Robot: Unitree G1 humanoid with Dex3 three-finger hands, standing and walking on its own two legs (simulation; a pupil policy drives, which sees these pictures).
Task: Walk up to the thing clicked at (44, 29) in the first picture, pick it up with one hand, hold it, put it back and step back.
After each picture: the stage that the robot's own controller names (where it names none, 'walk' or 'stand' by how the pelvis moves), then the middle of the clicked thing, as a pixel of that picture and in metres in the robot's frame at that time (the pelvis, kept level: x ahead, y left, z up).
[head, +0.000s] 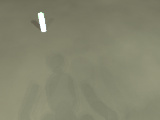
stand; (42, 22) +1.76 +0.51 -0.65
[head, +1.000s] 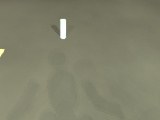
walk; (63, 29) +1.67 +0.22 -0.63
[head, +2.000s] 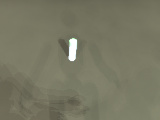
walk; (72, 50) +1.09 +0.07 -0.63
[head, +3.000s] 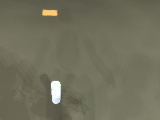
walk; (55, 92) +0.68 +0.15 -0.64
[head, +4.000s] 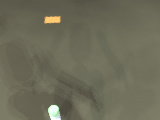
stand; (55, 116) +0.48 +0.19 -0.64
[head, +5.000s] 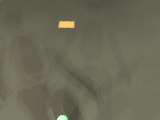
stand; out of the picture +0.42 +0.14 -0.65
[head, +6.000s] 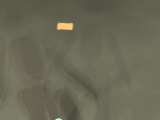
stand; out of the picture +0.40 +0.15 -0.65
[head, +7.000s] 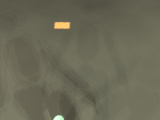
stand; out of the picture +0.42 +0.15 -0.66
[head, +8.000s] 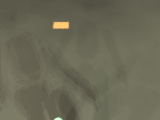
stand; out of the picture +0.40 +0.16 -0.66
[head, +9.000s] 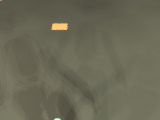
stand; out of the picture +0.41 +0.16 -0.66
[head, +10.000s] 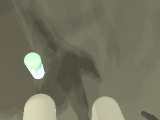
go down; (35, 67) +0.45 +0.20 -0.37
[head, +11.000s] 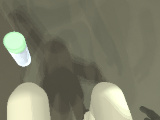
go down; (19, 51) +0.46 +0.24 -0.27
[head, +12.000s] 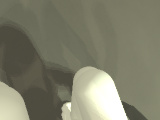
close in; out of the picture +0.44 +0.29 -0.17
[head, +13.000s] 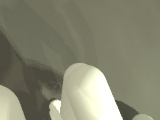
close; out of the picture +0.45 +0.30 -0.16
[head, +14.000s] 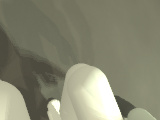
lift; out of the picture +0.40 +0.29 -0.16
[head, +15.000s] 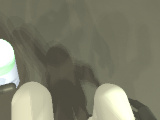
lift; (3, 71) +0.33 +0.25 -0.02
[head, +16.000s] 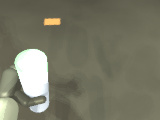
hold; (36, 86) +0.31 +0.14 +0.09
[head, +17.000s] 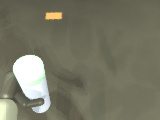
hold; (36, 89) +0.31 +0.15 +0.05
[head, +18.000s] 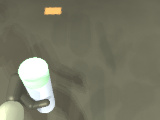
crouch; (40, 90) +0.31 +0.14 +0.03
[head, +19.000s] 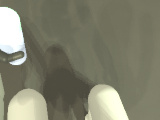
crouch; (11, 42) +0.45 +0.19 -0.04
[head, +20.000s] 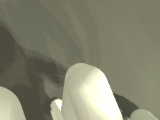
lower; out of the picture +0.41 +0.31 -0.17
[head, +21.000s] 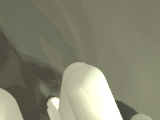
lower; out of the picture +0.43 +0.31 -0.17
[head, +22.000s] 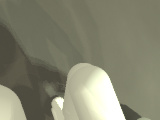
lower; out of the picture +0.42 +0.32 -0.16
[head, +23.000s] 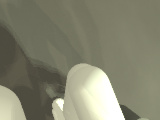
lower; out of the picture +0.42 +0.30 -0.16
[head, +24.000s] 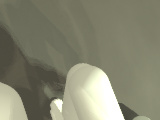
loosen; out of the picture +0.41 +0.28 -0.16
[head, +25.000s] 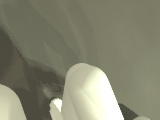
withdraw; out of the picture +0.41 +0.30 -0.16
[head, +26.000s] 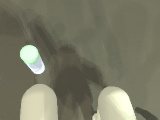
walk; (34, 61) +0.45 +0.23 -0.30
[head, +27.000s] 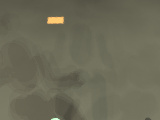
stand; out of the picture +0.39 +0.16 -0.59
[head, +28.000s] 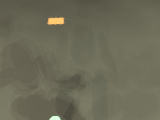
stand; out of the picture +0.40 +0.17 -0.60
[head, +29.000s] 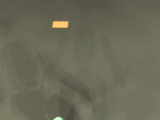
stand; out of the picture +0.41 +0.16 -0.63
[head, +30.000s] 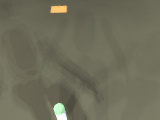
walk; (60, 114) +0.44 +0.16 -0.64
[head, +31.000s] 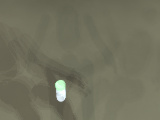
walk; (60, 91) +0.56 +0.12 -0.63
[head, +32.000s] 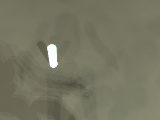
walk; (52, 56) +0.85 +0.22 -0.63
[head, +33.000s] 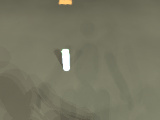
stand; (65, 60) +1.06 +0.17 -0.64
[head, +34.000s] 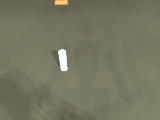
stand; (63, 60) +1.06 +0.19 -0.66
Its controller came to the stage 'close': yes
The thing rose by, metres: 0.68
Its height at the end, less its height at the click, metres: +0.00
